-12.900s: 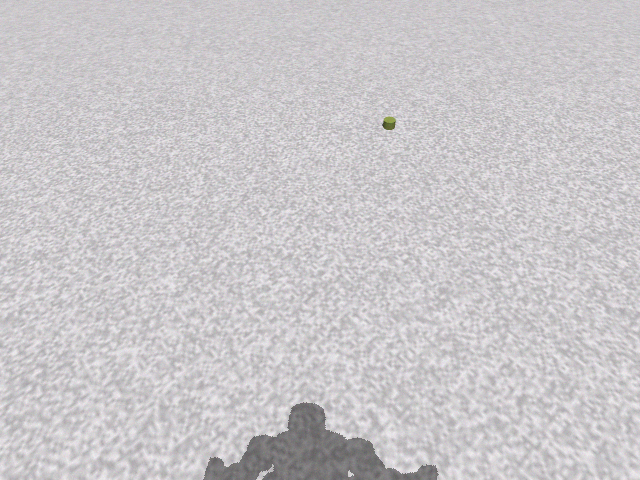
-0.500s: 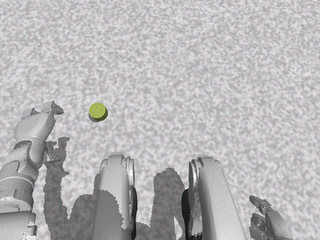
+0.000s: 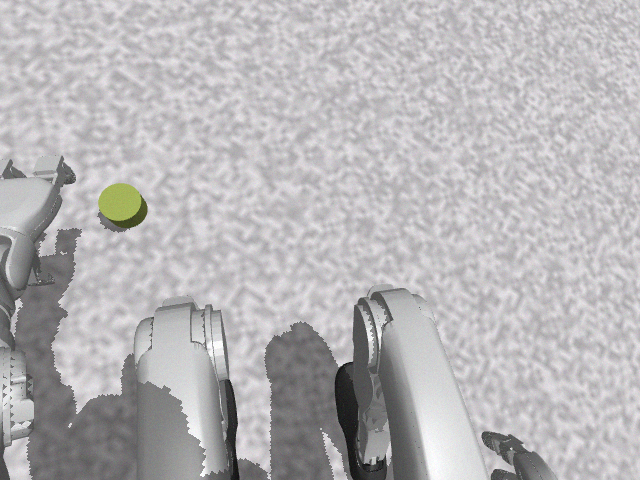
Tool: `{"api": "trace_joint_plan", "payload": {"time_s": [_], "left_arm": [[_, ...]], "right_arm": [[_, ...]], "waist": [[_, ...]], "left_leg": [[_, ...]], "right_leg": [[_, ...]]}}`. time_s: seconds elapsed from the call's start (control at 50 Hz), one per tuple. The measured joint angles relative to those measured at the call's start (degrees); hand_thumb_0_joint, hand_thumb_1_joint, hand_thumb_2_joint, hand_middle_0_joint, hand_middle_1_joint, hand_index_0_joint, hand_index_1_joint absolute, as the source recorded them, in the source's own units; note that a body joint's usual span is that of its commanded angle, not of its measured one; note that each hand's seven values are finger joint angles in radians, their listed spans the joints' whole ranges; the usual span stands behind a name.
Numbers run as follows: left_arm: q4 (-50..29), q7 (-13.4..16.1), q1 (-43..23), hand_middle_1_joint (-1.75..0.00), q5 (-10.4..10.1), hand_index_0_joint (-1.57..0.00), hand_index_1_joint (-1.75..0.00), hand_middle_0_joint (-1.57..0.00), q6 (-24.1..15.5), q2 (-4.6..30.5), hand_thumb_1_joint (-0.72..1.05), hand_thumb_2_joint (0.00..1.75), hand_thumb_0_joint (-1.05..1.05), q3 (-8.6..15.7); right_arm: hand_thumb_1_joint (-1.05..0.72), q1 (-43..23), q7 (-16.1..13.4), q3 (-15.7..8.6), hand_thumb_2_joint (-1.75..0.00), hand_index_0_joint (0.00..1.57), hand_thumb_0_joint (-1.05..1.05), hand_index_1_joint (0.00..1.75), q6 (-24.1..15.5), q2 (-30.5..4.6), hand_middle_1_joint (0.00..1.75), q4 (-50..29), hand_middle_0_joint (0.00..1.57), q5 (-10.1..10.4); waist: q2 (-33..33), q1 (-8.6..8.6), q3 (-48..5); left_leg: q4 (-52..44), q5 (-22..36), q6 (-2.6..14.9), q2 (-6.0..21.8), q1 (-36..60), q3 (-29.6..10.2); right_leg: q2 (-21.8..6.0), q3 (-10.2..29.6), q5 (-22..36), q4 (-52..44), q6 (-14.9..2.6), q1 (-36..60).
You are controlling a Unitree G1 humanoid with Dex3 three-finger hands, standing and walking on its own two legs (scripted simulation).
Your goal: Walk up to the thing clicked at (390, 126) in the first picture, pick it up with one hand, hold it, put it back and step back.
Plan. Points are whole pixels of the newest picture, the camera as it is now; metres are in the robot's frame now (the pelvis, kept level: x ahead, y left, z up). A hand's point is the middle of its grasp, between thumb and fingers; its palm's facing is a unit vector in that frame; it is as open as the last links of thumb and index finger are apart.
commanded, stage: rise first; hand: left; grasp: from above
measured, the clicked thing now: (124, 206) +0.51 +0.31 -0.33
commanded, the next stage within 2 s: none
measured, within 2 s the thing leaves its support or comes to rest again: neither
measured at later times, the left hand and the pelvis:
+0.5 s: hand (61, 220) +0.44 +0.35 -0.20, palm faces -0.45 -0.09 -0.89, open 14.2 cm; pelvis +0.01 +0.00 -0.03, yaw -2 degrees
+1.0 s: hand (71, 216) +0.45 +0.35 -0.22, palm faces -0.45 -0.10 -0.89, open 14.2 cm; pelvis +0.01 +0.00 -0.04, yaw -4 degrees
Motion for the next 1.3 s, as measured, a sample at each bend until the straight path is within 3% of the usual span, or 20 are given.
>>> {"api": "trace_joint_plan", "payload": {"time_s": [0.24,0.62,1.3], "left_arm": [[5.69,3.03,-4.31,-1.02,1.17,-0.08,-1.01,-0.07,1.19,2.64,-0.53,1.01,0.00,1.23],[5.78,1.88,-5.07,-1.04,-0.37,-0.08,-1.03,-0.07,1.74,5.55,-0.54,1.00,0.01,1.73],[9.50,3.42,-7.89,-1.03,0.52,-0.08,-1.03,-0.08,1.38,9.18,-0.54,1.01,0.00,1.77]], "right_arm": [[-0.91,-1.41,0.68,2.76,-0.90,0.20,0.00,0.30,-0.90,0.27,0.30,-0.91,0.20,-1.91],[-0.91,-1.15,1.59,5.11,-0.90,0.20,0.00,0.30,-0.38,-0.60,0.30,-2.13,0.20,-2.62],[-0.91,-1.88,2.32,8.40,-0.90,0.20,0.00,0.30,-1.46,-1.07,0.30,-3.36,0.20,-3.90]], "waist": [[-0.88,-1.81,1.94],[-1.51,-3.29,4.49],[-2.74,-5.36,7.07]], "left_leg": [[3.76,-0.50,-0.21,0.10,-2.93,-1.44],[6.71,-2.02,-0.41,0.35,-4.39,-2.77],[9.25,-2.02,-0.38,0.20,-5.49,-4.56]], "right_leg": [[0.49,-1.07,-0.12,3.06,0.07,-2.62],[1.10,-2.02,-1.00,5.14,0.18,-3.88],[1.59,-3.37,-0.50,6.41,0.60,-4.28]]}}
